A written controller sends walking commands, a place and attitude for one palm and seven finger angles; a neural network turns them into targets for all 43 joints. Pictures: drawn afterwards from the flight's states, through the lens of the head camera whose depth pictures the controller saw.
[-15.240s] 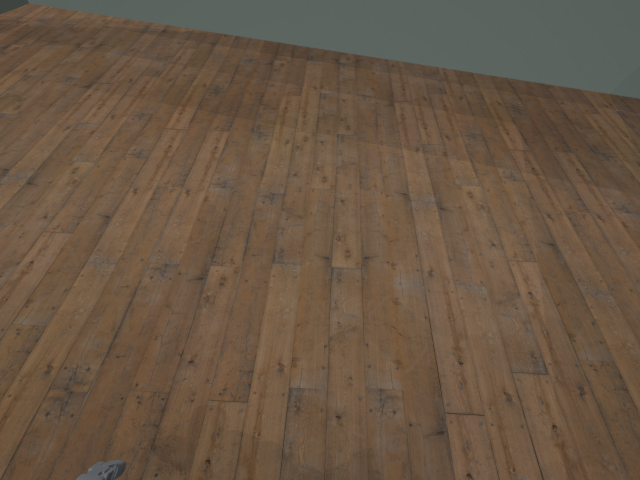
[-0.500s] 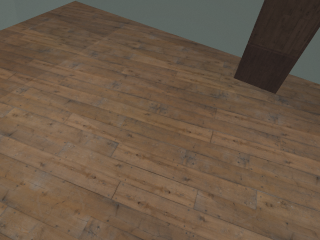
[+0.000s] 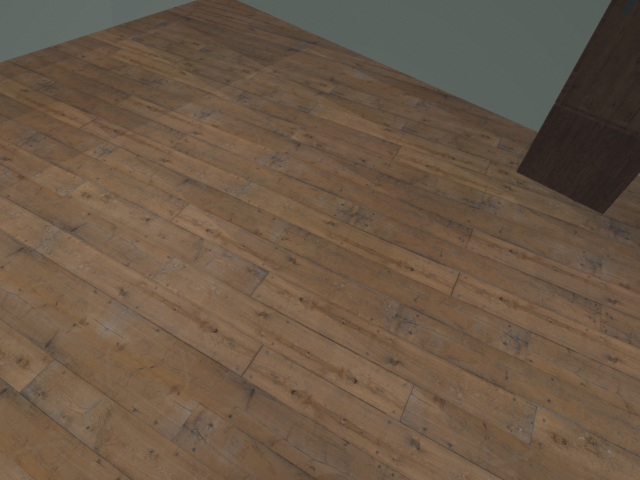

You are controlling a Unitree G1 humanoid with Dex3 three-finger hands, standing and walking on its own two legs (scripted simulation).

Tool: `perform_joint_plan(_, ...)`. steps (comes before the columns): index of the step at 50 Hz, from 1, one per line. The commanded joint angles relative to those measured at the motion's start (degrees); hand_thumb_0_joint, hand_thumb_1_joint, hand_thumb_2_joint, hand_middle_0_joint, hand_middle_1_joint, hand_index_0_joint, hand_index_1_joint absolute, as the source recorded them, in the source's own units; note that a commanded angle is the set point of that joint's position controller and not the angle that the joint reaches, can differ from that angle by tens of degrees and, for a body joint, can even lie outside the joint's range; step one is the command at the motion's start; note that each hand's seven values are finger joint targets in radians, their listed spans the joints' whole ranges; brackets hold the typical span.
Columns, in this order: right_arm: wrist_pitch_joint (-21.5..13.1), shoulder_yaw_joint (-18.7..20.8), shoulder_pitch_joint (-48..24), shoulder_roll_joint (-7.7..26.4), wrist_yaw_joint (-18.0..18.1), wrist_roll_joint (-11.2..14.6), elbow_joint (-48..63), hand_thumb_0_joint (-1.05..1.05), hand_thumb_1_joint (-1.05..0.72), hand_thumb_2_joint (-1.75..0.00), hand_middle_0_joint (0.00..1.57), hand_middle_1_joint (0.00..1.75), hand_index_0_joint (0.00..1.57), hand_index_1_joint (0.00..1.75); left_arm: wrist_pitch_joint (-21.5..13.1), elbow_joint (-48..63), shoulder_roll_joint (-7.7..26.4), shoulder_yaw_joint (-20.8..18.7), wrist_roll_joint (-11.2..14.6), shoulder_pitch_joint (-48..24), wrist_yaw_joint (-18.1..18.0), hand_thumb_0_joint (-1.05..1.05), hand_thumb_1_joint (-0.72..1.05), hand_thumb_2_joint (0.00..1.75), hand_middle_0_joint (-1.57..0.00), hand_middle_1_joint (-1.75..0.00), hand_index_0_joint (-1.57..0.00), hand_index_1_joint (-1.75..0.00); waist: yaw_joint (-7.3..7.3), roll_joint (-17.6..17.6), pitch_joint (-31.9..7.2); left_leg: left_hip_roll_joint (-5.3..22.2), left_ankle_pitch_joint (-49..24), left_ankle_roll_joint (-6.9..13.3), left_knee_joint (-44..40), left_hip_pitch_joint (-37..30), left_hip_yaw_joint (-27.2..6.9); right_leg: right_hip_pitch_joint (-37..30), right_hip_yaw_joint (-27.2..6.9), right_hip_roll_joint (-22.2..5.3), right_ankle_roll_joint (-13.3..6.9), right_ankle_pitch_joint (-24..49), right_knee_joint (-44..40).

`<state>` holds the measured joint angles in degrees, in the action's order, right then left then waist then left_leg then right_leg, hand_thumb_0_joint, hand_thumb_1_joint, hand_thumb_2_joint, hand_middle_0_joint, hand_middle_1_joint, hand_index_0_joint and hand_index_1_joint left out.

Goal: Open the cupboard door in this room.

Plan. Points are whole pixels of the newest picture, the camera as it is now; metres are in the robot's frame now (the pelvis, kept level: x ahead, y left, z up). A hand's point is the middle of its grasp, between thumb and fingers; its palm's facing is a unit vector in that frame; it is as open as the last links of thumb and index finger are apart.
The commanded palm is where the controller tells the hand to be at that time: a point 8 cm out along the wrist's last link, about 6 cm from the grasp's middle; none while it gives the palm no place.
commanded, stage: stand and wait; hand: left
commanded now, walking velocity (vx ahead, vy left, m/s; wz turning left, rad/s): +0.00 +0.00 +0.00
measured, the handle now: out of the picture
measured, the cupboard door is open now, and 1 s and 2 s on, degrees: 0 0 0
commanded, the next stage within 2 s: turn or walk to find it in 0.28 s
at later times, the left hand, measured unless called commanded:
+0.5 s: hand out of the picture -0.01 +0.20 -0.17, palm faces -0.04 -0.98 -0.18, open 7.4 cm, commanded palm none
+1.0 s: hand out of the picture +0.05 +0.16 -0.16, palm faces -0.14 -0.95 -0.27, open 7.4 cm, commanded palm none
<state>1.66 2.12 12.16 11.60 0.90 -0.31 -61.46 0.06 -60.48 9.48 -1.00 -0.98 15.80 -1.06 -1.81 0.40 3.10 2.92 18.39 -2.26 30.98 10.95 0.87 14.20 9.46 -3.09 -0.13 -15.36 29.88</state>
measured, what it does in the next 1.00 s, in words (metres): lifts its left foot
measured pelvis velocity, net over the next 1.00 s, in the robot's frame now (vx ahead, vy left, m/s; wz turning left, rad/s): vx -0.02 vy -0.02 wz -0.22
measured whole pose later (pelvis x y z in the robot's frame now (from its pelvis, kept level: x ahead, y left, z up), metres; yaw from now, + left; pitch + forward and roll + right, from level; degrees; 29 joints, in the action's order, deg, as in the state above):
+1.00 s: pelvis -0.02 -0.02 +0.00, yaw -13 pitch -1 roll +2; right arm 3.0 4.1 8.7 11.9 1.7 -0.6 -59.4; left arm 1.1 -58.4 9.4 -3.3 -0.9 12.2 -0.7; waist -1.7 1.5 7.0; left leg 3.1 27.1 -1.9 62.8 23.2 2.5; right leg 18.1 2.8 0.0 -3.9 -15.8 34.1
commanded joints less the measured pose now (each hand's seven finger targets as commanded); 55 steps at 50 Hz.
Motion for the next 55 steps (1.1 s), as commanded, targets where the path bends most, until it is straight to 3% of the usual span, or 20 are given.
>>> perform_joint_plan(1, -2.7, 0.73, 3.17, 7.66, 0.79, -0.32, 1.17, 0.0, -0.9, -0.9, 0.2, 0.3, 0.2, 0.3, -0.29, 1.17, 4.92, -0.63, 0.78, 2.78, -0.93, 0.0, 0.9, 0.9, -0.2, -0.3, -0.2, -0.3, 0.27, 8.72, -6.35, 12.31, -27.2, 6.14, -10.8, -7.12, -9.38, 0.12, -4.74, -3.03, 1.14, 3.02, -1.35)
perform_joint_plan(2, -2.49, 0.52, 1.92, 7.4, 1.2, -0.48, 0.76, 0.0, -0.9, -0.9, 0.2, 0.3, 0.2, 0.3, -0.14, 0.31, 4.32, -0.31, 0.59, 1.76, -0.89, 0.0, 0.9, 0.9, -0.2, -0.3, -0.2, -0.3, 0.52, 8.26, -3.6, 12.04, -26.87, 6.5, -11.37, -4.55, -7.76, -0.9, -4.47, -2.51, 1.66, 0.58, -1.89)
perform_joint_plan(3, -2.61, 0.31, 0.9, 6.28, 1.51, -0.34, 0.23, 0.0, -0.9, -0.9, 0.2, 0.3, 0.2, 0.3, 0.35, -0.75, 4.18, -0.09, 0.5, 0.83, -0.82, 0.0, 0.9, 0.9, -0.2, -0.3, -0.2, -0.3, 0.67, 14.02, -1.69, 10.62, -27.08, 6.35, -13.27, -2.52, -7.54, -1.69, -4.32, -2.8, 2.05, -0.48, -0.93)
perform_joint_plan(5, -2.58, -0.31, 1.16, 4.83, 1.83, -0.2, -0.11, 0.0, -0.9, -0.9, 0.2, 0.3, 0.2, 0.3, 0.56, -2.1, 4.49, 0.22, 0.36, 1.53, -0.58, 0.0, 0.9, 0.9, -0.2, -0.3, -0.2, -0.3, 0.57, 11.84, 1.45, 9.19, -26.56, 5.98, -13.59, -0.88, -5.52, -2.18, -5.1, -2.81, 1.95, -0.76, -1.23)
perform_joint_plan(7, -2.58, -0.3, 0.98, 4.18, 1.93, -0.1, -0.49, 0.0, -0.9, -0.9, 0.2, 0.3, 0.2, 0.3, 0.52, -4.0, 4.2, 0.5, 0.08, 3.71, -0.56, 0.0, 0.9, 0.9, -0.2, -0.3, -0.2, -0.3, 0.01, 8.21, 2.81, 7.56, -22.7, 5.12, -12.69, -0.33, -4.0, -3.43, -5.3, -3.46, 1.91, 4.49, -5.02)
perform_joint_plan(11, -2.49, -0.41, 2.66, 3.67, 1.66, 0.07, -0.87, 0.0, -0.9, -0.9, 0.2, 0.3, 0.2, 0.3, 0.18, -5.67, 4.34, 1.01, 0.06, 4.32, -0.57, 0.0, 0.9, 0.9, -0.2, -0.3, -0.2, -0.3, 0.93, 1.18, 4.54, 5.11, -12.64, 3.64, -13.14, 0.49, -2.73, -3.98, -6.85, -4.4, 1.5, 9.39, -8.45)
perform_joint_plan(19, -2.46, 0.16, 4.12, 5.08, 2.17, -0.09, -1.16, 0.0, -0.9, -0.9, 0.2, 0.3, 0.2, 0.3, 0.9, -4.47, 5.21, -0.21, 0.14, 2.34, -0.43, 0.0, 0.9, 0.9, -0.2, -0.3, -0.2, -0.3, 1.41, 1.9, 2.21, 6.83, -16.05, 4.04, -11.91, -3.46, -1.09, -1.18, -7.77, -3.6, 1.13, 11.76, -4.85)
perform_joint_plan(24, -3.42, -0.59, 5.58, 3.47, 1.48, -0.05, -2.28, 0.0, -0.9, -0.9, 0.2, 0.3, 0.2, 0.3, -0.2, -5.04, 4.76, 0.43, 0.33, 3.12, -0.84, 0.0, 0.9, 0.9, -0.2, -0.3, -0.2, -0.3, 0.99, 0.07, 0.29, 4.83, -15.06, 3.74, -13.16, -0.67, -1.76, -6.64, -7.44, -4.5, 1.0, 12.07, -6.8)
perform_joint_plan(29, -2.91, -0.02, 7.23, 3.21, 2.16, -0.11, -3.29, 0.0, -0.9, -0.9, 0.2, 0.3, 0.2, 0.3, 0.63, -4.24, 5.06, -0.43, 0.36, 1.56, -0.76, 0.0, 0.9, 0.9, -0.2, -0.3, -0.2, -0.3, 1.25, 1.74, 1.52, 6.22, -18.1, 3.73, -10.84, -2.44, 0.36, -3.03, -8.25, -3.92, 0.47, 15.68, -3.86)
perform_joint_plan(35, -1.72, 1.93, 5.37, 5.47, 2.38, -0.43, -0.68, 0.0, -0.9, -0.9, 0.2, 0.3, 0.2, 0.3, 2.1, -0.5, 5.4, -2.22, -0.25, -1.29, 0.11, 0.0, 0.9, 0.9, -0.2, -0.3, -0.2, -0.3, 1.14, 4.58, 3.55, 11.43, -8.48, 6.58, -11.24, 0.68, -1.88, 4.48, -7.83, -0.9, 0.45, 7.1, 5.61)
perform_joint_plan(39, -1.73, 3.1, 3.58, 6.87, 1.96, -0.76, 1.37, 0.0, -0.9, -0.9, 0.2, 0.3, 0.2, 0.3, 2.62, 2.43, 4.76, -3.04, -0.66, -2.11, 0.62, 0.0, 0.9, 0.9, -0.2, -0.3, -0.2, -0.3, 0.95, 9.18, 2.77, 16.36, -14.74, 10.47, -10.34, 1.08, -1.98, 7.3, -5.71, 0.35, 0.98, -7.67, 15.3)
perform_joint_plan(41, -1.63, 3.29, 2.55, 7.12, 1.75, -0.97, 2.25, 0.0, -0.9, -0.9, 0.2, 0.3, 0.2, 0.3, 2.13, 2.93, 4.93, -3.47, -0.75, -0.7, 0.81, 0.0, 0.9, 0.9, -0.2, -0.3, -0.2, -0.3, 0.16, 7.6, 2.54, 15.33, -18.97, 8.98, -4.82, 2.63, 1.3, 3.62, -5.51, -0.04, 0.63, -3.89, 9.68)
perform_joint_plan(42, -1.46, 3.4, 1.54, 6.99, 1.66, -0.88, 2.99, 0.0, -0.9, -0.9, 0.2, 0.3, 0.2, 0.3, 1.5, 2.3, 6.17, -3.79, -0.8, 2.35, 0.81, 0.0, 0.9, 0.9, -0.2, -0.3, -0.2, -0.3, -1.4, 3.77, 0.86, 12.61, -17.54, 6.27, 2.68, 4.62, 4.45, -1.3, -8.02, -1.43, -0.21, 7.54, 2.62)
perform_joint_plan(43, -1.25, 3.24, 2.17, 4.44, 1.52, -0.42, 4.52, 0.0, -0.9, -0.9, 0.2, 0.3, 0.2, 0.3, 0.51, 1.75, 10.84, -4.53, -1.3, 5.14, 0.28, 0.0, 0.9, 0.9, -0.2, -0.3, -0.2, -0.3, -1.57, -11.82, -1.57, 5.36, -5.4, 1.85, 16.89, 12.47, 9.69, -7.56, -23.31, -11.12, -3.99, 22.81, -4.69)
perform_joint_plan(44, -0.77, 2.44, -1.62, 2.62, 1.35, -0.07, 6.74, 0.0, -0.9, -0.9, 0.2, 0.3, 0.2, 0.3, 0.29, 0.82, 13.63, -4.84, -0.32, 8.93, -0.23, 0.0, 0.9, 0.9, -0.2, -0.3, -0.2, -0.3, -3.74, -19.01, -1.9, -0.59, 17.46, 0.06, 28.2, 18.02, 6.21, -7.56, -34.79, -19.08, -9.93, 34.79, -10.42)
perform_joint_plan(45, 0.04, 2.54, -3.08, 3.9, 1.43, 0.03, 6.89, 0.0, -0.9, -0.9, 0.2, 0.3, 0.2, 0.3, 0.32, 0.88, 12.87, -4.61, 0.18, 8.12, -0.57, 0.0, 0.9, 0.9, -0.2, -0.3, -0.2, -0.3, -3.24, -16.7, -2.03, 0.47, 17.03, 0.59, 33.13, 17.01, -0.26, -5.07, -34.89, -17.78, -10.91, 29.96, -12.84)
perform_joint_plan(46, 0.19, 2.87, -2.9, 4.35, 1.14, -0.08, 6.7, 0.0, -0.9, -0.9, 0.2, 0.3, 0.2, 0.3, 0.49, 2.15, 11.81, -4.55, 0.16, 4.76, -0.63, 0.0, 0.9, 0.9, -0.2, -0.3, -0.2, -0.3, -1.99, -13.8, -0.31, 1.15, 13.42, 0.72, 35.77, 18.95, -1.46, -3.51, -33.06, -16.16, -10.9, 21.53, -13.84)
perform_joint_plan(48, 0.13, 2.97, -2.23, 4.7, 0.64, -0.35, 6.19, 0.0, -0.9, -0.9, 0.2, 0.3, 0.2, 0.3, 0.64, 4.42, 10.74, -4.42, 0.09, -0.49, -0.57, 0.0, 0.9, 0.9, -0.2, -0.3, -0.2, -0.3, 0.17, -6.62, -1.37, 1.9, 6.79, 0.42, 37.15, 19.62, -2.17, -3.63, -28.78, -13.0, -9.77, 15.3, -12.37)
perform_joint_plan(51, 0.27, 2.82, -2.0, 5.37, 0.02, -1.03, 6.6, 0.0, -0.9, -0.9, 0.2, 0.3, 0.2, 0.3, -0.12, 5.56, 10.9, -4.34, 0.0, -0.53, -0.03, 0.0, 0.9, 0.9, -0.2, -0.3, -0.2, -0.3, 0.43, -6.43, -5.31, 1.24, 1.59, -0.97, 34.91, 18.94, -1.45, -6.2, -26.05, -9.25, -7.28, 5.39, -14.15)
perform_joint_plan(55, -0.44, 2.77, -5.15, 6.41, -0.64, -1.56, 8.5, 0.0, -0.9, -0.9, 0.2, 0.3, 0.2, 0.3, -1.18, 4.94, 11.04, -4.35, -0.24, 2.8, 0.57, 0.0, 0.9, 0.9, -0.2, -0.3, -0.2, -0.3, -0.74, -6.62, -4.39, 1.54, -0.68, -1.83, 32.09, 22.03, -1.52, -8.14, -28.91, -8.34, -7.12, -6.59, -17.42)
